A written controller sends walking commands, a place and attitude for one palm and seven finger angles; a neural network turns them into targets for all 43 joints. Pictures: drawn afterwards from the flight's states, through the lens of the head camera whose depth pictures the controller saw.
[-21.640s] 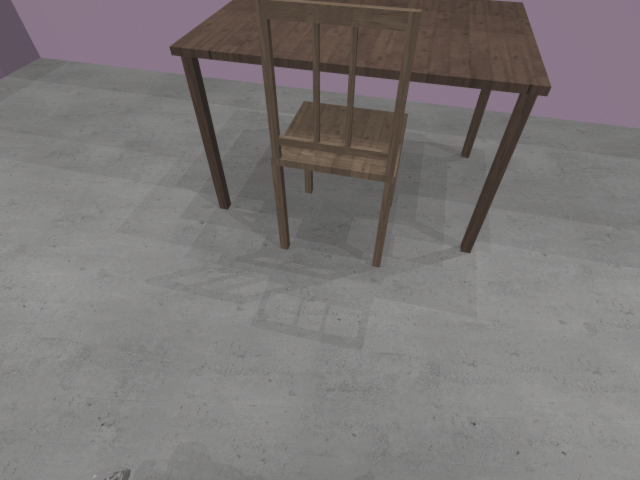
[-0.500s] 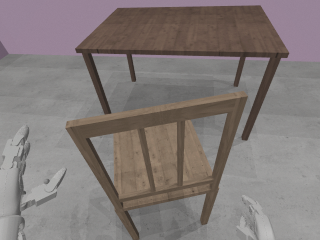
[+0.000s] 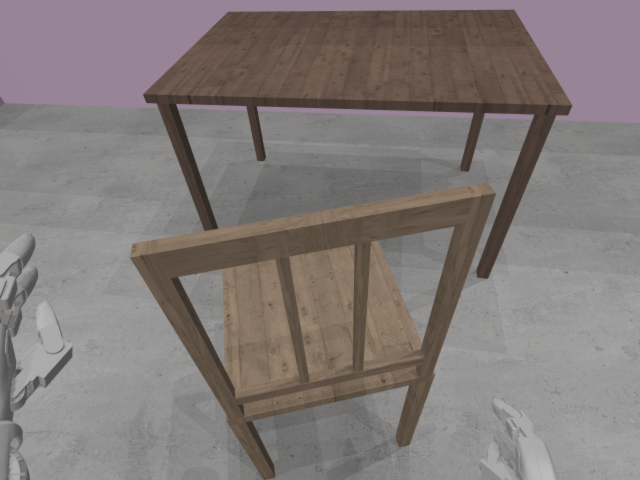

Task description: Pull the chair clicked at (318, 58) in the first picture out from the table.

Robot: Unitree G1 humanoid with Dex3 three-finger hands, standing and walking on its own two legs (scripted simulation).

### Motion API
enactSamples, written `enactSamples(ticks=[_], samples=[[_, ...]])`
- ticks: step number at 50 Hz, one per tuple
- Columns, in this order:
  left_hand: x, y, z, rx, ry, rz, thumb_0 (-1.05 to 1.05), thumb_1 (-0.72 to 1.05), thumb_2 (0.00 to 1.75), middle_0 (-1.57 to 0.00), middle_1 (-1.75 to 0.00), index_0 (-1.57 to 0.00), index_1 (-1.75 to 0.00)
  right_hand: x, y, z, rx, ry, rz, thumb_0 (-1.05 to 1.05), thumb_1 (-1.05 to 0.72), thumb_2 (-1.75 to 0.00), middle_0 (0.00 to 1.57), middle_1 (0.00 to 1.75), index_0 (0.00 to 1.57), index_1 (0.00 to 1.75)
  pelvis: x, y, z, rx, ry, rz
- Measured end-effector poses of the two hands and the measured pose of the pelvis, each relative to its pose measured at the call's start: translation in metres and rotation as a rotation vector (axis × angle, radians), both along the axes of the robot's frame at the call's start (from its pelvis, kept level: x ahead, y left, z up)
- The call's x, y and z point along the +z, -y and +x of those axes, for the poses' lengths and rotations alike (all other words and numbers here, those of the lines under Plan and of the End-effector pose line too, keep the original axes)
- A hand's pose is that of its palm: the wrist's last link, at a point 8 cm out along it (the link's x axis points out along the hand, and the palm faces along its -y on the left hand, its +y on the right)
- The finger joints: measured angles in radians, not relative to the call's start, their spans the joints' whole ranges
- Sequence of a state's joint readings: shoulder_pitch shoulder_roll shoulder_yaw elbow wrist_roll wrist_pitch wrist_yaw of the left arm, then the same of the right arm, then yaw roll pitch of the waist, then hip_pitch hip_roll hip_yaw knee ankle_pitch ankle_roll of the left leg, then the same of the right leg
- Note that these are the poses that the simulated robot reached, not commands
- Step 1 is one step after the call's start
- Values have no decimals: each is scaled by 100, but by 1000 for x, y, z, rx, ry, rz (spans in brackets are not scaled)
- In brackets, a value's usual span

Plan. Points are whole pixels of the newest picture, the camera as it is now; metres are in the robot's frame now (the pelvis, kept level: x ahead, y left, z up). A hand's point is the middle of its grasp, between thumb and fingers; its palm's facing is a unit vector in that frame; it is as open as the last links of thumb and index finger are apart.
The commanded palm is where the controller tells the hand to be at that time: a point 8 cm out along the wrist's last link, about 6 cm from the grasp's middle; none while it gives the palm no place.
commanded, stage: step back with the hand held close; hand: left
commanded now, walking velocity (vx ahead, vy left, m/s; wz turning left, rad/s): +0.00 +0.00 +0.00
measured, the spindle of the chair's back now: (295, 329) +0.34 +0.09 -0.04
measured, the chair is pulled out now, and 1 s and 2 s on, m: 0.57 0.57 0.57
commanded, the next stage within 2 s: none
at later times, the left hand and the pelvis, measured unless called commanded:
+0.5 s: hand (64, 354) +0.18 +0.27 +0.15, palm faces +0.35 -0.75 -0.56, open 7.4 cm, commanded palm +0.12 +0.31 +0.18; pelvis -0.03 +0.01 +0.00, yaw -2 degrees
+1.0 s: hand out of the picture +0.12 +0.28 +0.16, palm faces +0.47 -0.71 -0.52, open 7.4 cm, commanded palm +0.06 +0.31 +0.18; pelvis -0.08 +0.01 -0.01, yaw +1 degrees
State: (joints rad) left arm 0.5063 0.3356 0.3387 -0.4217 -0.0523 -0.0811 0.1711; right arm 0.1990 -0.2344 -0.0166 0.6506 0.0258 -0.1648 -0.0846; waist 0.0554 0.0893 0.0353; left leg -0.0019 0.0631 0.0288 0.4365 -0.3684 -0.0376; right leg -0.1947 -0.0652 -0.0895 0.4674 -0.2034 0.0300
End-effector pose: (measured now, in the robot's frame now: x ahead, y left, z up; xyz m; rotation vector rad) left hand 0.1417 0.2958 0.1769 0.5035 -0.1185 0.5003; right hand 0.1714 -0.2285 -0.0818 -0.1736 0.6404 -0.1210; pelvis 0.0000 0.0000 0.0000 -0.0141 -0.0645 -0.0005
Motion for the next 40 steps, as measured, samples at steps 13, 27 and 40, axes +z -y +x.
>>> enactSamples(ticks=[13, 27, 40], samples=[[15, -14, 13, -24, 53, 73, 1, 89, 90, -21, -30, -21, -30, 1, -6, -3, -8, -32, 2, 1, -91, -90, 20, 30, 21, 30, 1, -6, -10, -24, -28, 3], [5, -7, -4, -132, -41, 144, 1, 88, 90, -21, -30, -21, -30, -6, 1, -50, -114, -129, -23, 1, -91, -90, 20, 30, 21, 30, -4, -12, -34, -26, -55, 25], [-1, -3, -46, -58, 49, 76, 1, 88, 90, -21, -30, -21, -30, -6, 6, -80, -66, -99, -49, 1, -91, -90, 20, 30, 21, 30, -10, -4, -67, -25, -55, 18]])
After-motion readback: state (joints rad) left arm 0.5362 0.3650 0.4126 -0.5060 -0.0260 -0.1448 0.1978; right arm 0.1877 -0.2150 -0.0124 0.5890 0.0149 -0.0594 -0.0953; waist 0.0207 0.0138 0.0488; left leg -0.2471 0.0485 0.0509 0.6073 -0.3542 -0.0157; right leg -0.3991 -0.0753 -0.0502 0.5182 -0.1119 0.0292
